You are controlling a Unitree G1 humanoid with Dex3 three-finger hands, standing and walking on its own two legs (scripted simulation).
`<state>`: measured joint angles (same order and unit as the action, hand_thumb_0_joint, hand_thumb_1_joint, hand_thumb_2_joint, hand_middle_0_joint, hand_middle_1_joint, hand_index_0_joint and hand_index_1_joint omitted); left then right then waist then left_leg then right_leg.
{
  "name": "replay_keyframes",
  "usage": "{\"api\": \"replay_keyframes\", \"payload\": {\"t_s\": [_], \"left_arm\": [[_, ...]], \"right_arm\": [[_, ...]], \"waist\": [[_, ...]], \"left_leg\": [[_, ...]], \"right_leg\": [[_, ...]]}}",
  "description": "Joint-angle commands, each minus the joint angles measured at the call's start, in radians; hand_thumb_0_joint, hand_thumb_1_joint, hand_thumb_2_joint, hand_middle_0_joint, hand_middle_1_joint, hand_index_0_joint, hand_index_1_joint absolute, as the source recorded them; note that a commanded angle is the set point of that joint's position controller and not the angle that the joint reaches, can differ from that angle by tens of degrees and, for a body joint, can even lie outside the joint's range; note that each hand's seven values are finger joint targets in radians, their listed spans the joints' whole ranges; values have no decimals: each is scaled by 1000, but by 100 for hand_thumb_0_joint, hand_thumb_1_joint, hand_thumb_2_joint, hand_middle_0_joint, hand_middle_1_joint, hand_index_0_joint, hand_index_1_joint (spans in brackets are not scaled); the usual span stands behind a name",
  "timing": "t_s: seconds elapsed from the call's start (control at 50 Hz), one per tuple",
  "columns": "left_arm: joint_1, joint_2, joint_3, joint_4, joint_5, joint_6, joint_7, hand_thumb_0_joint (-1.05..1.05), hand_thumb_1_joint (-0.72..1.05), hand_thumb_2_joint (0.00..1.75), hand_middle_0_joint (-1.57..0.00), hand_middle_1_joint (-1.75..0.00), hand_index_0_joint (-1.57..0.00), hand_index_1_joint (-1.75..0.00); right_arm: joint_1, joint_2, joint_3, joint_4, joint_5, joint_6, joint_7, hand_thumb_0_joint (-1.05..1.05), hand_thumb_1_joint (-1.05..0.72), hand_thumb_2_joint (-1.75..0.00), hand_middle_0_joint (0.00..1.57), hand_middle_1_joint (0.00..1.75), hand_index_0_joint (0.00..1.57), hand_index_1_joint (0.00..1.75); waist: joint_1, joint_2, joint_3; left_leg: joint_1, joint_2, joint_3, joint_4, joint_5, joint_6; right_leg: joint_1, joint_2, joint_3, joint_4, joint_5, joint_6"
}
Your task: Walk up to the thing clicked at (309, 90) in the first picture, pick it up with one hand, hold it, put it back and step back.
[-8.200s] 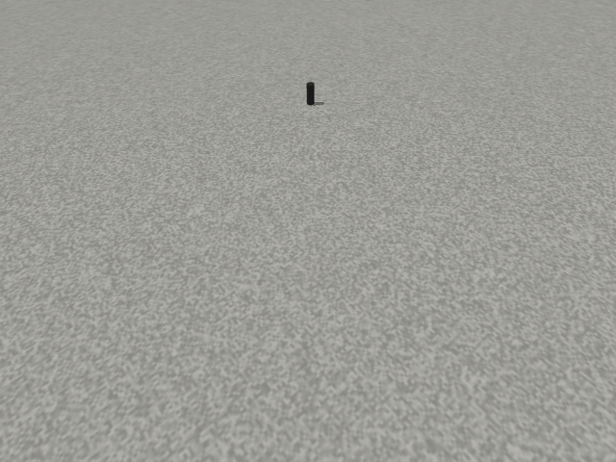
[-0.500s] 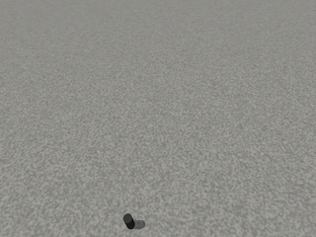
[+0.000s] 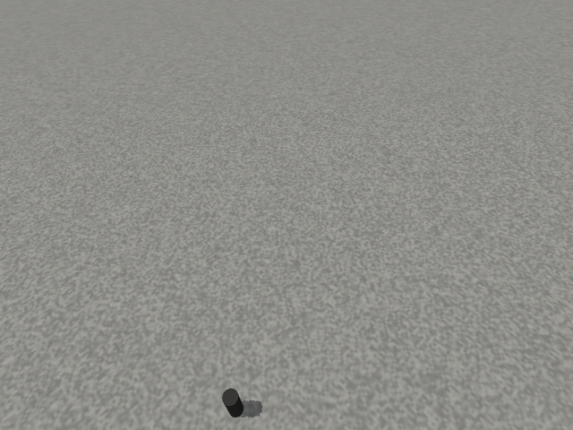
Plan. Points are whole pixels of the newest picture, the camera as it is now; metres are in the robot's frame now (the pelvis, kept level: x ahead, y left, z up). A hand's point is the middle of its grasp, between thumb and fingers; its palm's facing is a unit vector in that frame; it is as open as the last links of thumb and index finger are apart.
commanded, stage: stand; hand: left
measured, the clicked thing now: (233, 403) +0.36 +0.21 -0.72
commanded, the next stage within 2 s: go down in 0.52 s
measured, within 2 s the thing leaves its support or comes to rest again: neither
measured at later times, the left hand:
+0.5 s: hand out of the picture +0.08 +0.25 -0.16, palm faces -0.03 -0.94 -0.35, open 7.4 cm
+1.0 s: hand out of the picture +0.15 +0.27 -0.17, palm faces +0.04 -0.94 -0.34, open 14.2 cm
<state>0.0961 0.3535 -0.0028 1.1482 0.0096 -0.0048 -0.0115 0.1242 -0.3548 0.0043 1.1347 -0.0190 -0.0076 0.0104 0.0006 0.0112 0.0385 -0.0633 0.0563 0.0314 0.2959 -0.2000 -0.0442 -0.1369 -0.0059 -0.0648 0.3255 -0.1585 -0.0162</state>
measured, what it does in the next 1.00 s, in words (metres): stands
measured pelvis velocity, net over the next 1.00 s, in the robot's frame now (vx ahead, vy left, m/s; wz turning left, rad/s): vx -0.01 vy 0.01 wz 0.00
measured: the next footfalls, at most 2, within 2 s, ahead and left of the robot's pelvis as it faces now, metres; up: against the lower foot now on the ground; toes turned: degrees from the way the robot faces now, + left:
none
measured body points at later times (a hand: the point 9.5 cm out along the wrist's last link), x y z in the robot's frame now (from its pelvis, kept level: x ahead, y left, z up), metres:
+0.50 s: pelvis +0.01 +0.00 +0.00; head +0.01 +0.00 +0.45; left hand +0.08 +0.30 -0.13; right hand +0.07 -0.30 -0.14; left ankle -0.02 +0.15 -0.75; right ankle +0.01 -0.11 -0.75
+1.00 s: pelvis -0.01 +0.01 -0.03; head +0.05 +0.02 +0.42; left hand +0.15 +0.32 -0.14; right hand +0.10 -0.24 -0.14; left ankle -0.02 +0.15 -0.75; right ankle +0.01 -0.11 -0.75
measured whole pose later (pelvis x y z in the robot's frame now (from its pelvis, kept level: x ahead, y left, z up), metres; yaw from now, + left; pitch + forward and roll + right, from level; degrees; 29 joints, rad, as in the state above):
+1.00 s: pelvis -0.01 +0.01 -0.03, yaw +0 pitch +8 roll +0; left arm 0.04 0.33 0.18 0.88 0.07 0.09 -0.03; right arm 0.25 -0.24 -0.02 0.72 0.02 -0.05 -0.02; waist -0.03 0.00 -0.01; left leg -0.44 0.04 0.02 0.65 -0.35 -0.02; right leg -0.49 -0.03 -0.06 0.64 -0.28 0.00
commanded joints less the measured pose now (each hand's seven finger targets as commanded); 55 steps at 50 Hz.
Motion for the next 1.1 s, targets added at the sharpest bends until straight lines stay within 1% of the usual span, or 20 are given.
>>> {"api": "replay_keyframes", "payload": {"t_s": [0.0,0.18,0.38,0.5,0.58,0.6,0.62,0.64,0.66,0.68,0.7,0.72,0.74,0.78,0.84,0.88,0.96,1.04,1.06,1.08], "left_arm": [[-47,220,43,-57,-3,-29,17,0,90,90,-20,-30,-20,-30],[-52,221,44,-61,-4,-26,17,0,90,90,-20,-30,-20,-30],[-43,216,42,-60,-5,-30,19,0,90,90,-20,-30,-20,-30],[-41,220,44,-62,-3,-30,20,0,90,90,-20,-30,-20,-30],[-44,217,45,-59,-4,-29,19,0,90,90,-20,-30,-20,-30],[-40,215,44,-59,-3,-29,19,0,82,82,-12,-22,-12,-22],[-391,27,48,-410,-45,-110,31,0,74,74,-4,-14,-4,-14],[-429,81,69,-292,-42,-90,34,0,66,66,-3,-6,-4,-6],[-242,226,151,-147,-8,-55,39,0,58,58,-4,-5,-4,-5],[-219,233,170,-102,9,-44,27,0,50,50,-3,-4,-4,-3],[-291,247,181,-134,25,-45,13,0,42,42,-4,-5,-4,-5],[-250,254,207,-140,47,-55,1,0,34,34,-4,-5,-4,-5],[-115,209,214,-83,57,-38,-6,0,26,26,-6,-6,-6,-6],[-64,228,245,-180,67,-22,-7,0,12,17,-6,-6,-6,-5],[-53,186,234,-255,67,32,-3,0,-7,10,-8,-6,-8,-5],[-81,204,247,-328,65,61,0,0,-16,9,-9,-6,-8,-5],[-55,156,231,-401,52,88,-10,0,-37,8,-10,-8,-9,-9],[-24,144,234,-542,43,88,-14,0,-48,7,-11,-9,-9,-10],[15,126,227,-525,42,96,-16,0,-51,5,-11,-8,-9,-10],[8,148,243,-595,43,98,-17,0,-55,11,-11,-14,-9,-15]], "right_arm": [[-37,-202,-38,-55,6,-21,-18,0,-90,-90,20,30,20,30],[-29,-205,-40,-54,4,-21,-18,0,-90,-90,20,30,20,30],[-21,-204,-40,-56,4,-19,-18,0,-90,-90,20,30,20,30],[-31,-204,-40,-61,5,-20,-20,0,-90,-90,20,30,20,30],[-29,-202,-40,-61,5,-19,-20,0,-90,-90,20,30,20,30],[-33,-204,-40,-62,5,-20,-20,0,-93,-90,20,29,20,29],[-14,-28,-7,-334,70,-67,-40,0,-97,-92,20,30,20,30],[39,-60,-8,-274,75,-64,-48,0,-95,-92,20,30,20,30],[65,-100,-35,-281,75,-54,-58,0,-98,-92,20,30,20,30],[77,-94,-46,-300,64,-53,-54,0,-97,-92,20,30,20,30],[85,-88,-53,-330,62,-55,-54,0,-97,-92,20,30,20,30],[86,-88,-71,-360,46,-60,-51,0,-96,-92,20,30,20,30],[117,-75,-75,-366,39,-62,-49,0,-96,-92,20,30,20,30],[127,-77,-86,-424,43,-65,-48,0,-94,-91,20,30,20,30],[123,-64,-91,-467,47,-69,-51,0,-90,-90,20,30,20,30],[101,-57,-88,-510,47,-74,-51,0,-88,-89,20,30,20,30],[107,-51,-84,-547,45,-93,-51,0,-85,-89,20,30,20,30],[115,-48,-90,-582,42,-119,-54,0,-82,-88,20,30,20,30],[111,-46,-89,-588,40,-125,-53,0,-82,-88,20,30,20,30],[116,-45,-91,-600,41,-130,-53,0,-83,-88,20,30,20,30]], "waist": [[-1,-9,-65],[2,-5,-65],[-2,-3,-71],[0,-1,-85],[-2,-8,-78],[0,1,-73],[-123,26,34],[-86,-26,-2],[-46,-38,0],[-36,-47,-46],[-36,-81,-90],[-10,-53,-168],[4,-45,-202],[34,29,-288],[10,24,-274],[3,4,-264],[-20,-12,-244],[-19,18,-284],[-28,6,-268],[-20,23,-309]], "left_leg": [[-34,99,-73,-48,123,49],[-48,97,-74,-53,107,45],[-35,95,-67,-44,123,48],[-18,101,-69,-44,174,46],[-25,100,-69,-49,157,46],[-17,101,-67,-48,155,47],[-166,-66,41,39,44,59],[-169,-65,34,50,16,66],[-196,-60,32,61,16,63],[-232,-70,30,106,16,65],[-253,-62,20,138,35,68],[-268,-70,24,166,40,66],[-291,-76,19,191,70,62],[-284,-81,16,218,138,48],[-299,-79,10,235,149,47],[-331,-74,6,263,107,49],[-401,-62,-2,337,52,50],[-445,-54,-16,414,33,43],[-480,-54,-19,438,20,44],[-480,-49,-27,453,32,42]], "right_leg": [[40,-139,124,-54,139,-4],[52,-136,123,-52,105,-7],[50,-139,123,-54,150,-6],[67,-138,113,-40,206,-9],[68,-137,112,-43,182,-8],[57,-138,116,-46,181,-8],[-150,-20,46,-5,91,12],[-100,-19,37,0,37,16],[-95,-11,23,12,8,11],[-98,-18,28,34,-3,10],[-111,-15,23,78,23,11],[-78,-26,32,115,41,11],[-73,-27,32,149,71,9],[-58,-22,34,191,126,-2],[-91,-13,30,196,137,-1],[-133,-10,25,212,85,1],[-241,-2,16,290,20,1],[-321,-1,9,374,-7,-1],[-342,-2,8,393,-18,0],[-354,-1,7,416,-11,-2]]}}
